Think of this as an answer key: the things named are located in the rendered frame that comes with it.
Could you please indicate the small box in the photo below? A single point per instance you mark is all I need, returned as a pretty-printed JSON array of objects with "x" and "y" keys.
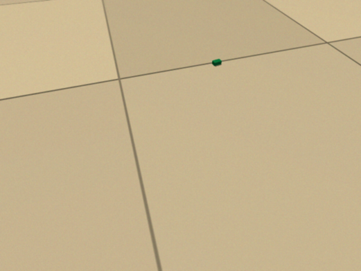
[{"x": 216, "y": 62}]

